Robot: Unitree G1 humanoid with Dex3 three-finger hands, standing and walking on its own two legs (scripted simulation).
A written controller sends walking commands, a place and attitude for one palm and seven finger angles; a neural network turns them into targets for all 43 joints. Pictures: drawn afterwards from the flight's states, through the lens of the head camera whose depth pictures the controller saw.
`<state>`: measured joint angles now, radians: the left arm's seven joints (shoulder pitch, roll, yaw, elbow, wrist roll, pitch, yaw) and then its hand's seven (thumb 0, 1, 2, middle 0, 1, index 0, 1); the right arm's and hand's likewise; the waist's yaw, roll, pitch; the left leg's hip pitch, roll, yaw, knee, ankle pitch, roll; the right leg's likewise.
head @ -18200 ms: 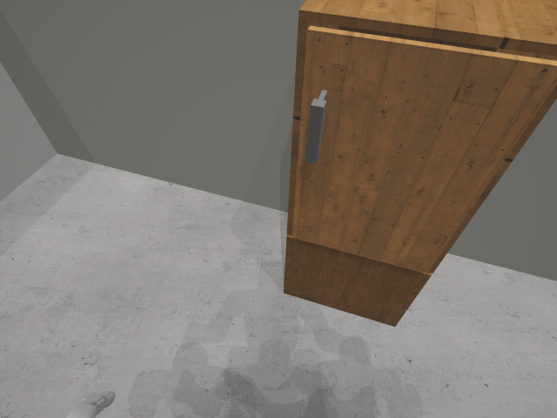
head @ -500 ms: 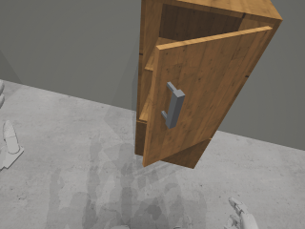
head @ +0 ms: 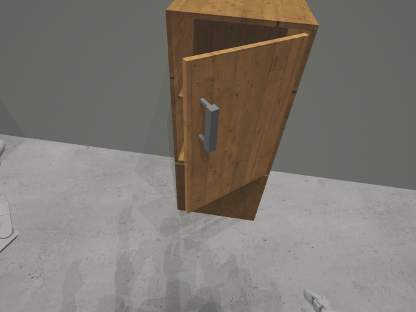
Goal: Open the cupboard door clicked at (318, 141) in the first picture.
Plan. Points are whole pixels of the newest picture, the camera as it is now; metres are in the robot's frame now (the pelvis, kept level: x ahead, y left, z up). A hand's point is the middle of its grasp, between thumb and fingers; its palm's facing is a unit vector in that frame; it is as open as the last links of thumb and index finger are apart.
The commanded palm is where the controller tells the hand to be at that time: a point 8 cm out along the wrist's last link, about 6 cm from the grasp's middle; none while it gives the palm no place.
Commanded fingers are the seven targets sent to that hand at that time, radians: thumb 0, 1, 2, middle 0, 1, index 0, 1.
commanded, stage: stop stepping back and stand still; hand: left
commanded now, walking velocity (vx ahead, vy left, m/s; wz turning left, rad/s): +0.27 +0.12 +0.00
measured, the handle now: (206, 125) +0.55 +0.05 +0.08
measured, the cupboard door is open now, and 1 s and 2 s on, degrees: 40 40 40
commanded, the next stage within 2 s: let the arm hang, fingers relaxed in 0.48 s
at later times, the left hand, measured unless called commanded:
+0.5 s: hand out of the picture +0.12 +0.28 +0.18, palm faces +0.52 -0.71 -0.47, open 7.4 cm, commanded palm +0.08 +0.30 +0.18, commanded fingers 0.00 0.90 0.90 -0.20 -0.30 -0.20 -0.30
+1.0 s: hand out of the picture -0.02 +0.21 -0.16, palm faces +0.16 -0.96 -0.23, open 6.9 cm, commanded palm none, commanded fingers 0.00 0.90 0.90 -0.20 -0.30 -0.20 -0.30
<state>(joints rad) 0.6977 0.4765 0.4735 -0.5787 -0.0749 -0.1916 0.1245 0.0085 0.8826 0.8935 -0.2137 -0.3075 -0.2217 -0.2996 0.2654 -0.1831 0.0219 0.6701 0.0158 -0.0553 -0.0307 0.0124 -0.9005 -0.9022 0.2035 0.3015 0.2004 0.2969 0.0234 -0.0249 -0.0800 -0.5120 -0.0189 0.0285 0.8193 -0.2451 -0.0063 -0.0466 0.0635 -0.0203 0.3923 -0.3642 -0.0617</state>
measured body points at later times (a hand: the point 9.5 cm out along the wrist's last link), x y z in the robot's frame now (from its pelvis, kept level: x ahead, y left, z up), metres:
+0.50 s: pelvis -0.05 +0.00 +0.01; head -0.06 -0.01 +0.46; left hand +0.09 +0.32 +0.20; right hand +0.09 -0.24 -0.09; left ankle -0.04 +0.12 -0.66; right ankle -0.05 -0.09 -0.74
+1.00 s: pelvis -0.05 +0.02 +0.00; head -0.02 +0.02 +0.45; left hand -0.03 +0.26 -0.15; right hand +0.03 -0.20 -0.15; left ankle -0.07 +0.14 -0.73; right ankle -0.05 -0.06 -0.74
